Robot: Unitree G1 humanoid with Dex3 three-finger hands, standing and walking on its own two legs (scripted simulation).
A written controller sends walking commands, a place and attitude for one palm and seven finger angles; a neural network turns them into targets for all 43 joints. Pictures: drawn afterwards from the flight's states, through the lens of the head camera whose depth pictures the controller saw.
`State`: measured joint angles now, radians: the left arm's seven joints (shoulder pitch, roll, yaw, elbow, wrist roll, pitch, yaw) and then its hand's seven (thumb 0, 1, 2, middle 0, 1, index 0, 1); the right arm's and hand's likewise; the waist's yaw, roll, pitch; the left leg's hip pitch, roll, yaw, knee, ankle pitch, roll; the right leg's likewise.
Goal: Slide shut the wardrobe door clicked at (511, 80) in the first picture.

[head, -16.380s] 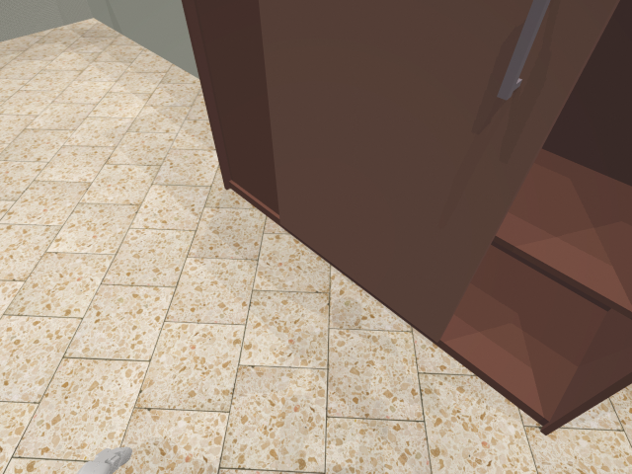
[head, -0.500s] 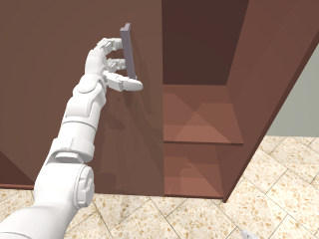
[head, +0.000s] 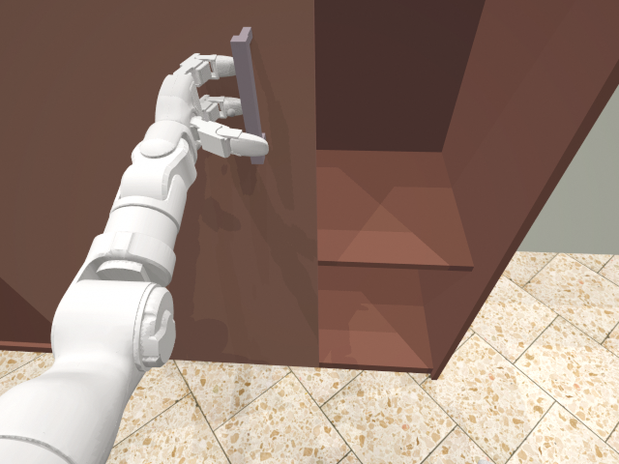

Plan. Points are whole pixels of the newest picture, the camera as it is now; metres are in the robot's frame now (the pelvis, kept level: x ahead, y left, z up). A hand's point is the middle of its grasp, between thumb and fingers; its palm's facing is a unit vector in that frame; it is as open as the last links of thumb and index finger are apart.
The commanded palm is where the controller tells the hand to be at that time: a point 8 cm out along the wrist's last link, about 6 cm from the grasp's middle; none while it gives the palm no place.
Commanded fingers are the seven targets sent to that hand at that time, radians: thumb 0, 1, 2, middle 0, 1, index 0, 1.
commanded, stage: slide the fingers in behind the handle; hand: left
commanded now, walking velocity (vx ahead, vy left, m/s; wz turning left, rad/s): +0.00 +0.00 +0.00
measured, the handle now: (252, 100) +0.52 +0.08 +0.23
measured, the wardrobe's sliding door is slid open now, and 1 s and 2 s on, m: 0.37 0.37 0.37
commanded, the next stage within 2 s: grip the handle and tug to test in 1.72 s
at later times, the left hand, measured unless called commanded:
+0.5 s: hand (245, 120) +0.46 +0.08 +0.23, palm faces -0.05 -1.00 -0.01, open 14.0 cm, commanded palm +0.44 +0.13 +0.23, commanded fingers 0.00 -0.50 0.30 -0.30 -1.20 -0.30 -1.20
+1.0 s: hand (254, 122) +0.45 +0.07 +0.23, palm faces -0.04 -1.00 -0.01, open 14.4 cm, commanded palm +0.43 +0.11 +0.23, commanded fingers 0.00 -0.50 0.30 -0.30 -1.20 -0.30 -1.20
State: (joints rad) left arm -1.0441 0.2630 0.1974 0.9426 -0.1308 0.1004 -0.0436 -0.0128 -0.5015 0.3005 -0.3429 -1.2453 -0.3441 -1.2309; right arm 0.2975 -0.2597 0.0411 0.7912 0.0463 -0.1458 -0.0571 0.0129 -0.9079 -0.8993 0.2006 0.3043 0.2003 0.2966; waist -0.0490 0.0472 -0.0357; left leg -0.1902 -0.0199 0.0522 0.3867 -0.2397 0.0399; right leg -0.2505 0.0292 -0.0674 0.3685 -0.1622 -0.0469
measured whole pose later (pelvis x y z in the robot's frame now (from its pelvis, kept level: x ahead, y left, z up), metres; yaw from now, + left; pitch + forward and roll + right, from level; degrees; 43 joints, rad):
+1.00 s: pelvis +0.01 +0.00 +0.00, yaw +0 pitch +0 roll +0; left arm -0.87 0.14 0.11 0.62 -0.14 0.23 0.06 -0.01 -0.50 0.30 -0.27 -1.18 -0.23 -1.17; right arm 0.23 -0.23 0.04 0.75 0.04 -0.10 -0.04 0.01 -0.91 -0.90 0.20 0.30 0.20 0.30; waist -0.02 0.05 -0.04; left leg -0.12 -0.02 0.06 0.36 -0.25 0.04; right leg -0.19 0.03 -0.06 0.36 -0.18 -0.04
